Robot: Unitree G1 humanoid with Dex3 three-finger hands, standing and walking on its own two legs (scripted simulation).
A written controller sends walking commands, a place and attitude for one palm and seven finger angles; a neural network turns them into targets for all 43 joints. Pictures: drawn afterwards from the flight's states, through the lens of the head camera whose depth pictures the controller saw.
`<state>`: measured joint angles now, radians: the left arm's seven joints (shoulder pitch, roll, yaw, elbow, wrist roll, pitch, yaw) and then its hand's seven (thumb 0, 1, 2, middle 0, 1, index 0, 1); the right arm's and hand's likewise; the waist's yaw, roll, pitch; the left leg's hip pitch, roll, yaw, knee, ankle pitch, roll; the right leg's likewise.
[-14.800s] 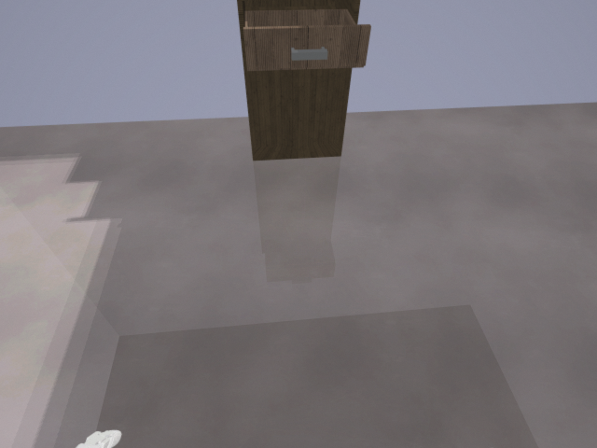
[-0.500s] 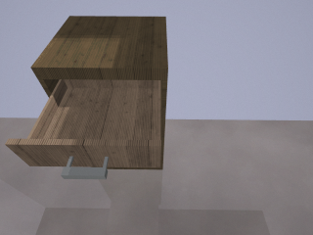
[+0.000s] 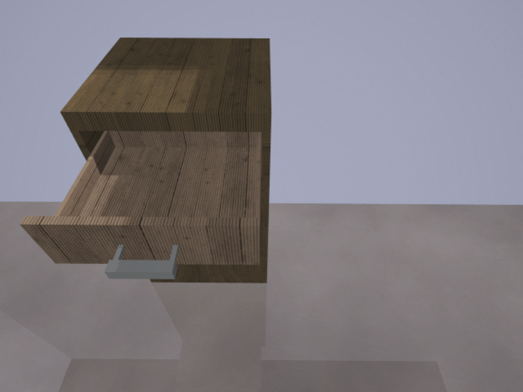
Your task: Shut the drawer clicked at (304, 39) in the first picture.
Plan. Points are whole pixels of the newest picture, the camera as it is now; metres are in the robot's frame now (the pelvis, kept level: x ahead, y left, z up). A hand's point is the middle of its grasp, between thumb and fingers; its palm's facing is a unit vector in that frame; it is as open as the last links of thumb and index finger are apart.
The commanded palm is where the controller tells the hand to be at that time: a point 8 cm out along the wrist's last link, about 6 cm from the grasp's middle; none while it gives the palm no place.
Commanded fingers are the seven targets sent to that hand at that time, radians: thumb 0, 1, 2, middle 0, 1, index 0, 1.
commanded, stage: come to a stop and stand still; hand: left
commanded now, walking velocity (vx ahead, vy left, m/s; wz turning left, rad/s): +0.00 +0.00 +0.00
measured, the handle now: (145, 259) +0.36 +0.25 -0.06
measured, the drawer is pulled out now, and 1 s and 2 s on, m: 0.29 0.29 0.29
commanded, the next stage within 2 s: look again from close up in 0.24 s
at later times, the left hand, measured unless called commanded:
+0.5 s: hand out of the picture -0.01 +0.17 -0.18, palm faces +0.01 -0.98 -0.18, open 7.3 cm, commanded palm none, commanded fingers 0.00 0.90 0.90 -0.20 -0.30 -0.20 -0.30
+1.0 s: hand out of the picture +0.06 +0.22 -0.16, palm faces +0.12 -0.97 -0.20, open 7.3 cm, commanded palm +0.11 +0.26 -0.07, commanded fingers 0.00 0.90 0.90 -0.28 -0.39 -0.28 -0.39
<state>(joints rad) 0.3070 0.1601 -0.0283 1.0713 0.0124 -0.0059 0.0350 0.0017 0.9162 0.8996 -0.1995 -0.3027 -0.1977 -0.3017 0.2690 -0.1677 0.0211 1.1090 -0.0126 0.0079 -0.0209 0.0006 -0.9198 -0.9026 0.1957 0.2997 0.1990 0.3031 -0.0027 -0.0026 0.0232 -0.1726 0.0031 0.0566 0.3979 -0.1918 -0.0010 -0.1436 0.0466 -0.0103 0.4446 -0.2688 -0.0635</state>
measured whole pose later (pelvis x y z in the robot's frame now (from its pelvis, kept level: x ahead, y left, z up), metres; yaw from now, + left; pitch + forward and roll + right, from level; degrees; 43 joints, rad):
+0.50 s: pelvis +0.01 +0.01 -0.01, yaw +0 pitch -1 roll -1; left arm 0.36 0.11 -0.03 1.10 0.01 -0.04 0.05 0.00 0.91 0.90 -0.20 -0.30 -0.20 -0.30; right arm 0.31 -0.14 0.01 1.09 -0.02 -0.01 -0.03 0.01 -0.92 -0.90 0.19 0.30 0.20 0.30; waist -0.03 0.04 0.01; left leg -0.25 0.01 0.02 0.54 -0.28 0.01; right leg -0.18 0.06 -0.02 0.48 -0.30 -0.05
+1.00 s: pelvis +0.02 +0.04 +0.00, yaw +0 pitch +0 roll +0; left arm 0.41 0.16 0.02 0.72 -0.05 0.08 0.06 0.02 0.93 0.90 -0.20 -0.31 -0.20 -0.30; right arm 0.33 -0.16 0.03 1.02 0.01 -0.07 -0.04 0.01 -0.92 -0.90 0.20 0.30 0.20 0.30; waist 0.00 -0.02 0.03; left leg -0.21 -0.05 0.05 0.48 -0.27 0.05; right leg -0.17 0.00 0.01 0.49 -0.31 -0.01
